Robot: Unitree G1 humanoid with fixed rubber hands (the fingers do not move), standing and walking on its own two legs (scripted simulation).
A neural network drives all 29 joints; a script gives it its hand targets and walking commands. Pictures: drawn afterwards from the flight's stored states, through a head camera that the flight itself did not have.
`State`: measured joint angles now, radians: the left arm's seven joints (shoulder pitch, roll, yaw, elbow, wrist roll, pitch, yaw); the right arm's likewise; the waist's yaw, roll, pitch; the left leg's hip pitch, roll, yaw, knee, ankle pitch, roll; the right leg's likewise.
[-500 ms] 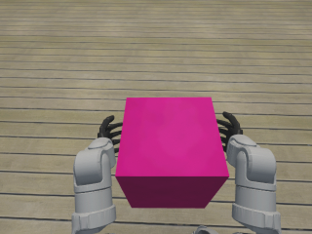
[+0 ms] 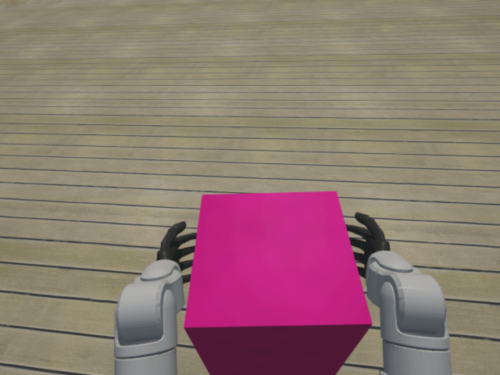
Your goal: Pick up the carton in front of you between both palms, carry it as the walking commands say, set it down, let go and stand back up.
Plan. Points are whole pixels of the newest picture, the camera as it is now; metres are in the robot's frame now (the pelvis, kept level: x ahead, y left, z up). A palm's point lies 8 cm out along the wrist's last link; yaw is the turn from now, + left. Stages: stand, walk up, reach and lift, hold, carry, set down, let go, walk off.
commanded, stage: carry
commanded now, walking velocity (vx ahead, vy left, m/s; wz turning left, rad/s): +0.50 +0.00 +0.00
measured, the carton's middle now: (271, 289) +0.26 +0.00 +0.01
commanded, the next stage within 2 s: none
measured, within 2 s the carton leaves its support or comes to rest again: neither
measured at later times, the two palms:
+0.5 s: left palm (194, 142) +0.58 +0.17 +0.09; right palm (328, 138) +0.57 -0.13 +0.09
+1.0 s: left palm (219, 80) +0.90 +0.14 +0.09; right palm (319, 75) +0.90 -0.16 +0.09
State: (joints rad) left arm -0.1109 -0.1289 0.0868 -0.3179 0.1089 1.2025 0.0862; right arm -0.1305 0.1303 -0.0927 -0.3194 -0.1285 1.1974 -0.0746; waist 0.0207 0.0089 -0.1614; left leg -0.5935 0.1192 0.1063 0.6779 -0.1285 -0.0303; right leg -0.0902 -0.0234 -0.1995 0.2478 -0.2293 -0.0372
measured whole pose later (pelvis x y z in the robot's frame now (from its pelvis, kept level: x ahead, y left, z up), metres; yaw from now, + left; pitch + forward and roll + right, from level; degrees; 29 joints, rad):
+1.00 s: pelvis +0.64 -0.01 +0.00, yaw +0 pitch +4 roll +1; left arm -0.12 -0.13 0.09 -0.39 0.10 1.20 0.08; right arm -0.13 0.13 -0.08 -0.41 -0.12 1.19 -0.08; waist 0.01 0.01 -0.10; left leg -0.58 0.10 0.15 0.60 -0.09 -0.01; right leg -0.01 -0.05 -0.22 0.23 -0.29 0.00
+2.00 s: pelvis +0.99 +0.00 -0.02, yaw +1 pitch +4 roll -1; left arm -0.14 -0.13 0.10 -0.30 0.13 1.18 0.08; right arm -0.15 0.13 -0.10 -0.29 -0.14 1.16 -0.07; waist 0.01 0.01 -0.12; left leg -0.11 0.07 0.17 0.49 -0.41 -0.03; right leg -0.36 -0.06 -0.19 0.54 -0.24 -0.02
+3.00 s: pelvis +0.91 +0.02 -0.02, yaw +2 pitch +1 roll +0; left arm -0.20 -0.14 0.17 0.15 0.24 0.74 0.03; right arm -0.22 0.14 -0.17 0.16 -0.24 0.73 -0.02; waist 0.00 0.01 -0.08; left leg -0.19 0.04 0.20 0.56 -0.39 0.03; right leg -0.39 -0.10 -0.17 0.52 -0.14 0.00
